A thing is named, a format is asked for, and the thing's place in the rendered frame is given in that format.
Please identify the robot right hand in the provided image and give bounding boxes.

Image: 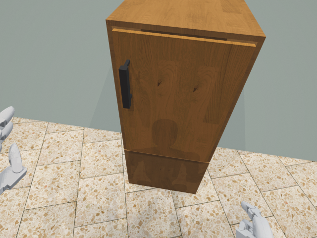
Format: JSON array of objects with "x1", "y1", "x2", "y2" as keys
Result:
[{"x1": 236, "y1": 201, "x2": 274, "y2": 238}]

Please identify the cupboard door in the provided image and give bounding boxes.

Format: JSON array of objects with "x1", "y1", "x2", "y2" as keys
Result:
[{"x1": 112, "y1": 28, "x2": 256, "y2": 162}]

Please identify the robot left hand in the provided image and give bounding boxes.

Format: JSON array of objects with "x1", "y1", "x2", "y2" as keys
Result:
[{"x1": 0, "y1": 106, "x2": 27, "y2": 195}]

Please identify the handle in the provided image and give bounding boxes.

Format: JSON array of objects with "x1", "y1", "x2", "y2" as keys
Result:
[{"x1": 119, "y1": 59, "x2": 132, "y2": 109}]

